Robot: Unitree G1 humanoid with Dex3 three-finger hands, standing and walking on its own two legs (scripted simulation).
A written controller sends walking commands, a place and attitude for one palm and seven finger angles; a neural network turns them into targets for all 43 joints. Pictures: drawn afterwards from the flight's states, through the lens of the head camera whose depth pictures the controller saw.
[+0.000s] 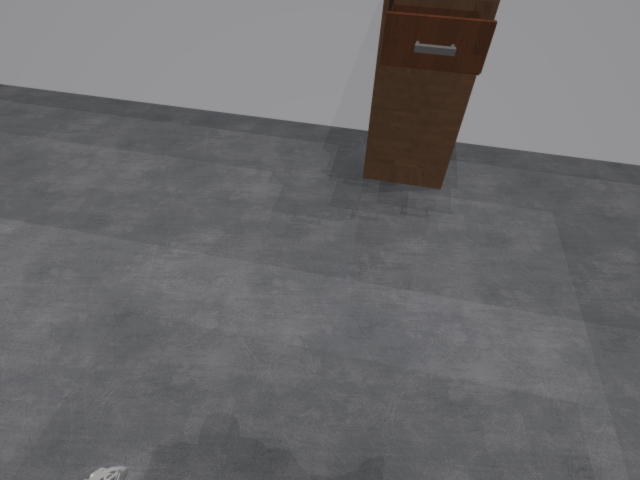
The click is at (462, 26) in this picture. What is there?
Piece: drawer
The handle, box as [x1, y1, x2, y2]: [414, 41, 455, 55]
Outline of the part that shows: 414,47 414,51 416,52 454,55 455,52 454,44 451,44 450,46 420,44 418,41 416,41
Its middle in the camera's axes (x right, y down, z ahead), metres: +0.37 -0.63 +1.26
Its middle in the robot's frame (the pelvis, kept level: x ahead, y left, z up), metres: +1.38 -0.30 -0.02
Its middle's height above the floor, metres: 0.75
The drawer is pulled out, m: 0.20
